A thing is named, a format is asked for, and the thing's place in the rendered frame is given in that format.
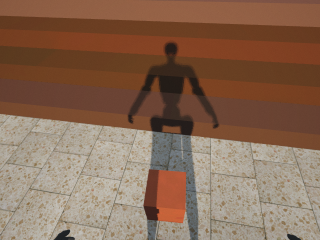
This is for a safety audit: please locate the carton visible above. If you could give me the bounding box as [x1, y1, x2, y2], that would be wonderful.
[143, 169, 186, 223]

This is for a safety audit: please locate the left robot hand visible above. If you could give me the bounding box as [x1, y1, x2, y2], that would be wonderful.
[54, 229, 75, 240]

